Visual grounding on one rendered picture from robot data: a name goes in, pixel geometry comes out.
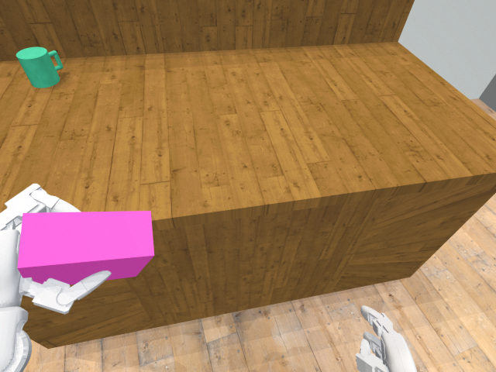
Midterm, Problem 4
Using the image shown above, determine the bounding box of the robot left forearm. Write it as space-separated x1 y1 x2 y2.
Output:
0 307 32 372

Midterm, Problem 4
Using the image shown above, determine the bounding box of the right robot hand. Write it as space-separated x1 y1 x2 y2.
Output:
356 305 417 372

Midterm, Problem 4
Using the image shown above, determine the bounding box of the table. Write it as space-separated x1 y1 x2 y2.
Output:
0 0 496 349

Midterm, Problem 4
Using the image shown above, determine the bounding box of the sponge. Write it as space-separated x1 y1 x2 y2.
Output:
18 211 154 285

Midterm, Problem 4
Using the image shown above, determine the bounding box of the left robot hand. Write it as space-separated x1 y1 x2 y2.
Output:
0 184 112 314

